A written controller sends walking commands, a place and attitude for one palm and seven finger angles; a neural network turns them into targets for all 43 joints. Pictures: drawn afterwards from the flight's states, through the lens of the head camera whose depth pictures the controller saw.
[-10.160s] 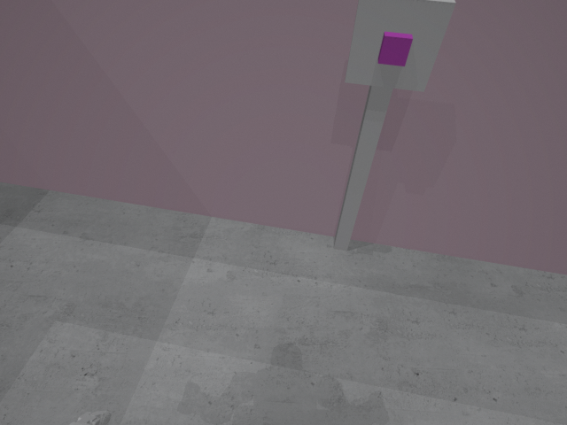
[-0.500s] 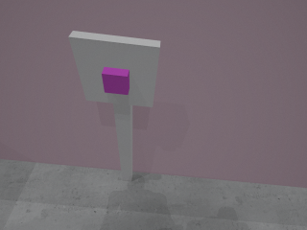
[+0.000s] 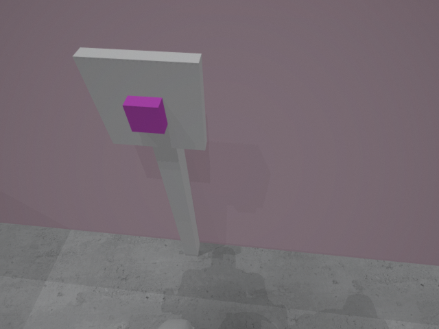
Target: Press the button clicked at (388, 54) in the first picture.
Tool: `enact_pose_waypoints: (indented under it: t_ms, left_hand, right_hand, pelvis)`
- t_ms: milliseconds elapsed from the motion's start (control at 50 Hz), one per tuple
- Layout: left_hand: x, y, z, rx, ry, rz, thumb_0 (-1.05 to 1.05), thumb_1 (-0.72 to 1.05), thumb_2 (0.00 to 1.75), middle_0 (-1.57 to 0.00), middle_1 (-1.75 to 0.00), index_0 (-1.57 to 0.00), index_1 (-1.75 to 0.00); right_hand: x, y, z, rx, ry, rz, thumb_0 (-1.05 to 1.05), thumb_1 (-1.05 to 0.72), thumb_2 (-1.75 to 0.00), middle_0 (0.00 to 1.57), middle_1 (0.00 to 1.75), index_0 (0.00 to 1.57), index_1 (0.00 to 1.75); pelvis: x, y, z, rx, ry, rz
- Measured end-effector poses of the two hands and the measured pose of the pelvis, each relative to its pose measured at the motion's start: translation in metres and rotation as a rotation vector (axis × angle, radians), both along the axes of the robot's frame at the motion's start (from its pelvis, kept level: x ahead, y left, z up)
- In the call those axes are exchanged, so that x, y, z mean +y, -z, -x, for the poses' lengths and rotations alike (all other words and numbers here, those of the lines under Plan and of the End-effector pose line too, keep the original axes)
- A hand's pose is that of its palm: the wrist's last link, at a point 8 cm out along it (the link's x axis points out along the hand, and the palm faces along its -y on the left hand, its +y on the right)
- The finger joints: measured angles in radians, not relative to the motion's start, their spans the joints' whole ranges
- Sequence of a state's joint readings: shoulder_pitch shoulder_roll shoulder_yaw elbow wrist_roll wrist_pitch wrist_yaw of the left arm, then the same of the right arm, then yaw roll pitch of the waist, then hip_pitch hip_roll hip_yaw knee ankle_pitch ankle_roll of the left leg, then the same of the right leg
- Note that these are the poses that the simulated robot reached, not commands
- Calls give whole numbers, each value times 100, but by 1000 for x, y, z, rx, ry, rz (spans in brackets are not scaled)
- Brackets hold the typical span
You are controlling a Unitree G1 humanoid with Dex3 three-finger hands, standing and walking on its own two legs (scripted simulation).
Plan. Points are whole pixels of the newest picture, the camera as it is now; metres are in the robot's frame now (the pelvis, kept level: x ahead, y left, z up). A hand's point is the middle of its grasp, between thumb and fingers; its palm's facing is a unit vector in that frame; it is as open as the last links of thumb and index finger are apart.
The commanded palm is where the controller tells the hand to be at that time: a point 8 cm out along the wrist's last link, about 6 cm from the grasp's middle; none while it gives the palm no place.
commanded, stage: come to a stop and stand still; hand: left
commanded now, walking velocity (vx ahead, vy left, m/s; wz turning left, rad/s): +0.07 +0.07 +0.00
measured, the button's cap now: (147, 114) +0.47 +0.17 +0.13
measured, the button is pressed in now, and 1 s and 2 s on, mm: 0 0 0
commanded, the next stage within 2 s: look again from close up in 0.46 s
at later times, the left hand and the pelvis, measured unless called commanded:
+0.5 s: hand out of the picture -0.03 +0.20 -0.17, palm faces +0.03 -0.99 -0.13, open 7.4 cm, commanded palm none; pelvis -0.01 +0.04 +0.01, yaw +0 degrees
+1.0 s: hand out of the picture +0.03 +0.17 -0.16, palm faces +0.01 -0.97 -0.25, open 7.3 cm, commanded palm none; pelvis +0.00 -0.01 +0.00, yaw -1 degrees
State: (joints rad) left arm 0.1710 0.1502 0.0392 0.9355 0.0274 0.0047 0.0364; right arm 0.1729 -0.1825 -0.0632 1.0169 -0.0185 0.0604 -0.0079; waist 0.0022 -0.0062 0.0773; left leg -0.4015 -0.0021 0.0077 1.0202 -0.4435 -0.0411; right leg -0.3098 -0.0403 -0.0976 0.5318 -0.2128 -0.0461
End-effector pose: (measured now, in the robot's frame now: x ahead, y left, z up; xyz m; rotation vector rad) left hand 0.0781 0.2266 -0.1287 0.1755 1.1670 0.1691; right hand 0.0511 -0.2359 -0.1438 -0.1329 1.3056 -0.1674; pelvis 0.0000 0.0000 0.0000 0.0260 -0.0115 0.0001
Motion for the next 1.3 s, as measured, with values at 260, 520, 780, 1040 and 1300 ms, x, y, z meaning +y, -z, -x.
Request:
enact_pose_waypoints:
  t_ms: [260,520,780,1040,1300]
  left_hand:
    - [45,22,91,163,-75,63,1,92,90,-20,-30,-20,-30]
    - [18,17,105,291,-32,105,1,92,90,-19,-30,-19,-30]
    - [5,12,68,198,23,-4,3,94,90,-20,-30,-20,-30]
    - [-9,1,61,149,-8,-22,1,93,90,-20,-30,-20,-30]
    - [-9,-61,9,-346,-132,-29,4,95,90,-23,-32,-22,-33]
  right_hand:
    - [45,-22,48,-12,-43,53,0,-92,-89,20,30,20,30]
    - [80,-18,136,225,56,-31,1,-91,-89,20,30,20,30]
    - [46,16,95,114,61,-81,1,-91,-89,20,30,20,30]
    - [9,15,49,38,-9,-52,1,-92,-89,20,30,20,30]
    - [-19,-7,17,-226,-14,48,1,-92,-89,20,30,20,30]
  pelvis:
    - [35,-4,21,8,-16,48]
    - [33,-10,14,31,0,35]
    - [9,4,4,14,17,29]
    - [-10,0,-1,-6,10,10]
    - [-17,2,7,15,-11,17]
